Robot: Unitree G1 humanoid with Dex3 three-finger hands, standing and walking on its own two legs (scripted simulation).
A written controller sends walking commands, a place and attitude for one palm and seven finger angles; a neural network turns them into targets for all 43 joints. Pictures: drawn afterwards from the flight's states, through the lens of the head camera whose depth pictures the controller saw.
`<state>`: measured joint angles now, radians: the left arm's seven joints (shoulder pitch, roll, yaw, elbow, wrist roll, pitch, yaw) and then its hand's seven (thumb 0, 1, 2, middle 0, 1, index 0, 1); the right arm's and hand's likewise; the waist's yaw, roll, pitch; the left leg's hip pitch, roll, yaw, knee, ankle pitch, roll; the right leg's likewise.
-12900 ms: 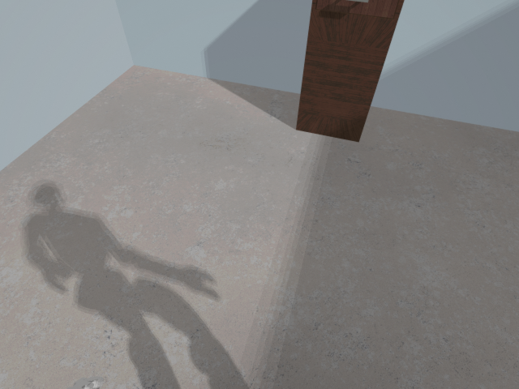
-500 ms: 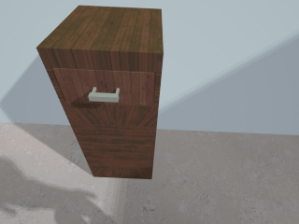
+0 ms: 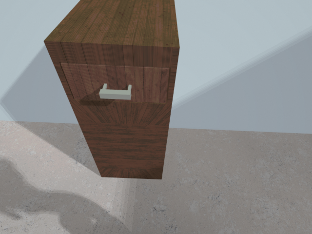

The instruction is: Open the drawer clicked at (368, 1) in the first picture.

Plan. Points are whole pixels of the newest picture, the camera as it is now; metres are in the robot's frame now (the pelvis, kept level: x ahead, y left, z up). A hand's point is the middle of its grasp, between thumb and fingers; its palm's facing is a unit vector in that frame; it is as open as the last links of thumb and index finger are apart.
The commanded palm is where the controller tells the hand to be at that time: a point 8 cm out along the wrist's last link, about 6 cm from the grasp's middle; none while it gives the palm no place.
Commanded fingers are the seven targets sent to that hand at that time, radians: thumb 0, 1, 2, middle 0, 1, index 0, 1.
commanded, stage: raise the hand with hooked fingers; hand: left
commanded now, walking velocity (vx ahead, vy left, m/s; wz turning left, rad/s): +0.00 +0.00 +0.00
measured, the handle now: (116, 90) +0.56 +0.18 +0.04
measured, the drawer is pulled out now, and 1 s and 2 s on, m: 0.00 0.00 0.00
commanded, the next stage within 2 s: move the hooked fingers above the handle in 1.84 s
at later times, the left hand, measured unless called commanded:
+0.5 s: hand (73, 217) +0.16 +0.22 -0.04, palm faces +0.05 -0.11 -0.99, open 9.4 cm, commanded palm +0.16 +0.21 +0.04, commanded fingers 0.00 0.22 0.61 -0.25 -0.74 -0.25 -0.74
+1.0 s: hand (76, 152) +0.28 +0.22 +0.06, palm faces +0.10 -0.09 -0.99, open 12.3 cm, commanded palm +0.26 +0.22 +0.13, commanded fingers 0.00 -0.36 0.36 -0.29 -1.11 -0.29 -1.11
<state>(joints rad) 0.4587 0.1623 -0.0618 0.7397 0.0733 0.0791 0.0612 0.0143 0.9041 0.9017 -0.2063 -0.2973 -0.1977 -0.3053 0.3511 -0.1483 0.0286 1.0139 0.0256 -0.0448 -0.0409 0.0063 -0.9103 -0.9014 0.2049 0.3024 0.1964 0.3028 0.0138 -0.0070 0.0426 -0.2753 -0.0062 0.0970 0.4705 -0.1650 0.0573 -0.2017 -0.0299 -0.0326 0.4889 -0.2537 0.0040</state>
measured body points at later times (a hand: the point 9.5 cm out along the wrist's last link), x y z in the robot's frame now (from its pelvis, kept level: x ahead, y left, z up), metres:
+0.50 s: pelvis +0.00 -0.03 -0.04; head +0.01 -0.03 +0.41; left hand +0.16 +0.22 +0.01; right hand +0.29 -0.20 -0.08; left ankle +0.06 +0.08 -0.74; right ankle +0.01 -0.13 -0.74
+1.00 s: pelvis +0.05 -0.03 -0.01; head +0.07 -0.06 +0.44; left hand +0.27 +0.23 +0.12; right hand +0.25 -0.26 -0.13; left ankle +0.06 +0.08 -0.74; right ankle +0.01 -0.13 -0.74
